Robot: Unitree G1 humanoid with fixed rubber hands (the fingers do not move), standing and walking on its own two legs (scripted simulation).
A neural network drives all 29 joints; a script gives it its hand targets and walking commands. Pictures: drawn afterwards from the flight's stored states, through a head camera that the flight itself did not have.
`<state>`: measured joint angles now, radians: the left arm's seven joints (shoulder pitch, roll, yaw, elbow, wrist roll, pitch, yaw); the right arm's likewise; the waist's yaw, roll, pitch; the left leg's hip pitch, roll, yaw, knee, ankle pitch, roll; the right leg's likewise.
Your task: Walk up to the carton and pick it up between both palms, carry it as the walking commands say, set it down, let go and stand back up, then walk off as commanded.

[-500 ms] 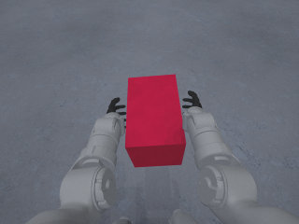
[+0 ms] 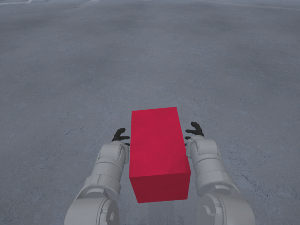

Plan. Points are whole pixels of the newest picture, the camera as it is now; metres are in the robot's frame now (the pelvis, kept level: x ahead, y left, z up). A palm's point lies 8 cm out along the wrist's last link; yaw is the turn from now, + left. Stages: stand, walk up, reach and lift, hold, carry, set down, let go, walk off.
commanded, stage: reach and lift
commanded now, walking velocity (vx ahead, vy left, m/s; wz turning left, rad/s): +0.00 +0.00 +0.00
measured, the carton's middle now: (158, 152) +0.38 -0.04 -0.03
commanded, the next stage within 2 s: hold in 1.16 s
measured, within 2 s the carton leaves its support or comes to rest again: neither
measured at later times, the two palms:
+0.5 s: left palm (112, 150) +0.33 +0.10 +0.06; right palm (193, 142) +0.33 -0.13 +0.07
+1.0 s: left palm (111, 156) +0.32 +0.10 +0.05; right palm (192, 146) +0.32 -0.13 +0.06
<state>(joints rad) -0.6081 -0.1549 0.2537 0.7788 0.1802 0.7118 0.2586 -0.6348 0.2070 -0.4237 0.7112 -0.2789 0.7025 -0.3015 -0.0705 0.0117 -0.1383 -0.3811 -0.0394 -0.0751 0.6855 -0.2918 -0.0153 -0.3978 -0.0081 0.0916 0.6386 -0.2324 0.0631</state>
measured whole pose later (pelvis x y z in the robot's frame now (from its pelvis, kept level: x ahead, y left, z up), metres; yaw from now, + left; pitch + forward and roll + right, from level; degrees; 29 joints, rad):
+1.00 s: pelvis +0.00 +0.00 +0.00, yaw +0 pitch -1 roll +0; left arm -0.55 -0.16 0.24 0.74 0.18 0.72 0.26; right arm -0.60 0.22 -0.41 0.71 -0.28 0.69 -0.30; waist -0.02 0.01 -0.15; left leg -0.38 -0.03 -0.08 0.68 -0.29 -0.02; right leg -0.40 0.00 0.09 0.63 -0.23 0.06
